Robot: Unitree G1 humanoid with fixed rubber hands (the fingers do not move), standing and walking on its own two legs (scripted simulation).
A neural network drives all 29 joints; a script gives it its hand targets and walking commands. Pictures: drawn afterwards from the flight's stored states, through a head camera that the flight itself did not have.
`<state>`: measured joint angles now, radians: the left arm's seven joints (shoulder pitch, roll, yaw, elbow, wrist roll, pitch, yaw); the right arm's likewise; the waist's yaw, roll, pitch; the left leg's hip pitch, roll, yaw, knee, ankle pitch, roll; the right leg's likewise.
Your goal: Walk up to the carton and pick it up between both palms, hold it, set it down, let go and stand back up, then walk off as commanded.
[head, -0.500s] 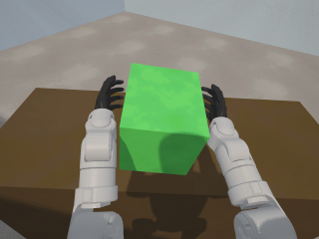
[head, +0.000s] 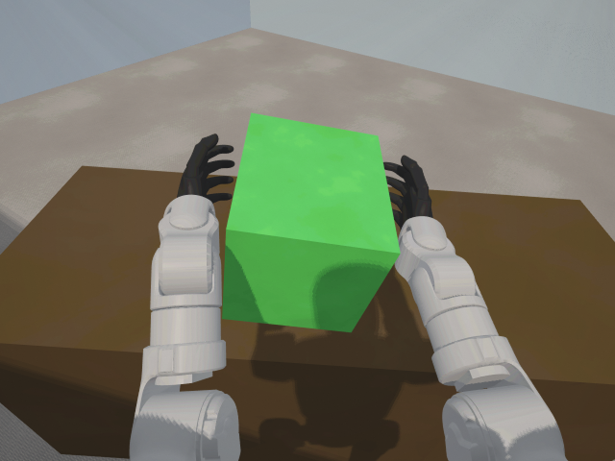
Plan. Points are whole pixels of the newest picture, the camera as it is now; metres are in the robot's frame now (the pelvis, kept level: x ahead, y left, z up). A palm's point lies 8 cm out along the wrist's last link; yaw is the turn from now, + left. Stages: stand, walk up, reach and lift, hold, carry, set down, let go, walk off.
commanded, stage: hold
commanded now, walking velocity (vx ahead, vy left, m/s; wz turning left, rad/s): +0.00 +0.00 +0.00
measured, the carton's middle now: (302, 224) +0.39 +0.01 +0.13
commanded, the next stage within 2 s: none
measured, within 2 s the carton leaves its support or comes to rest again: neither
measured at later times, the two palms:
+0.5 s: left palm (195, 205) +0.36 +0.15 +0.19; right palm (412, 221) +0.36 -0.13 +0.17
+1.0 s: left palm (199, 202) +0.35 +0.14 +0.20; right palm (417, 219) +0.35 -0.13 +0.17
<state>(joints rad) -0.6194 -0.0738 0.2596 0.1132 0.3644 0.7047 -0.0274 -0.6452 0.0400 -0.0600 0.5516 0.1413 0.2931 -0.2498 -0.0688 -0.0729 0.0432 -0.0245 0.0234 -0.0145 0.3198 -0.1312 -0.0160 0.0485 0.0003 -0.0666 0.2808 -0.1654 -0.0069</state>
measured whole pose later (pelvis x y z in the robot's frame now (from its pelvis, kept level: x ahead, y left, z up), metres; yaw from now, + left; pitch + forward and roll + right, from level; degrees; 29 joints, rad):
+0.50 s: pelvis +0.01 +0.01 +0.00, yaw +0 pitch -11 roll -1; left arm -0.54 -0.09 0.24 0.02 0.38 0.72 -0.03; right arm -0.59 0.02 -0.01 0.48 0.20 0.30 -0.27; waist -0.08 -0.08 0.07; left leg 0.01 0.02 -0.01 0.34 -0.17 -0.01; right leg 0.10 0.00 -0.06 0.27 -0.18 0.00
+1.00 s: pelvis +0.01 +0.00 +0.00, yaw +0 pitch -11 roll -1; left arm -0.57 -0.09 0.25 0.02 0.38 0.73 -0.04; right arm -0.60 0.03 -0.02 0.48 0.18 0.30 -0.27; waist -0.08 -0.08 0.07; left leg 0.02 0.03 -0.02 0.33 -0.15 -0.02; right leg 0.10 0.00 -0.07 0.28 -0.18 -0.01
